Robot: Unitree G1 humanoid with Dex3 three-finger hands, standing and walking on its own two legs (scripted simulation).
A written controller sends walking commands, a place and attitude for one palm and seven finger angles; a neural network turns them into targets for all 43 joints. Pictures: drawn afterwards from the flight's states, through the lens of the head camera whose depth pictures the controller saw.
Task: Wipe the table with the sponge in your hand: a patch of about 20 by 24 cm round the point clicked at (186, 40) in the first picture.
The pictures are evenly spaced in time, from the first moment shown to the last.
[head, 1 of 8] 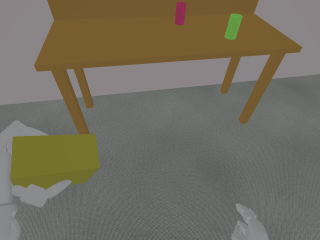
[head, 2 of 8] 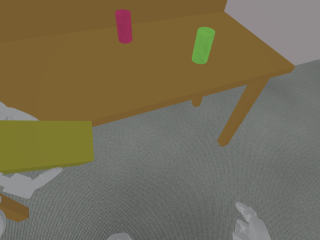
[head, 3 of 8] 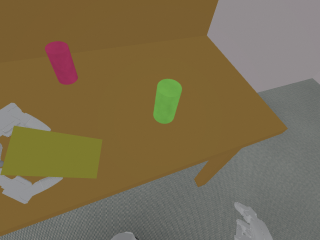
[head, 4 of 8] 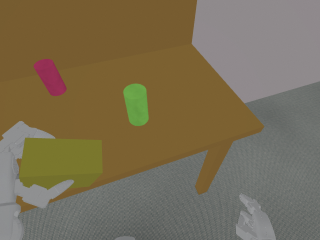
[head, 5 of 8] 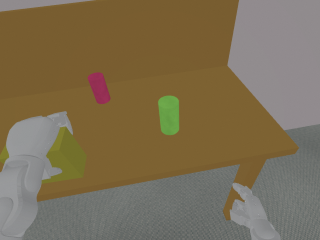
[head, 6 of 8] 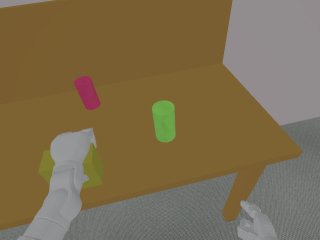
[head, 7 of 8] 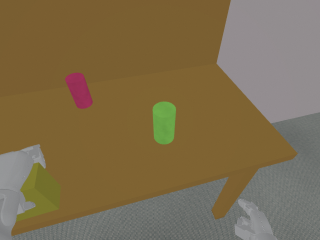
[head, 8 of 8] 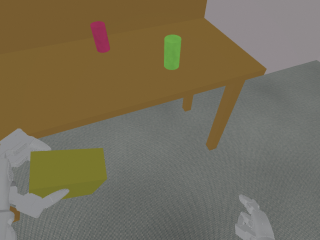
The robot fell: no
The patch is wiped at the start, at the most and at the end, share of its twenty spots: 0.00 1.00 1.00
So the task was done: yes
